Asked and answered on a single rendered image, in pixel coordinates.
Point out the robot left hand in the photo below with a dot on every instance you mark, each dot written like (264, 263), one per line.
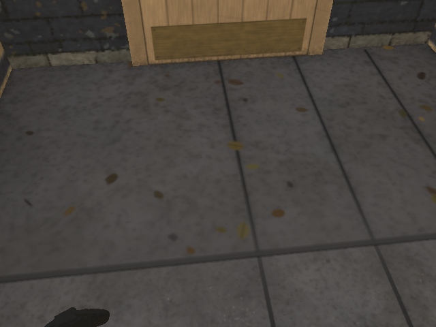
(80, 318)

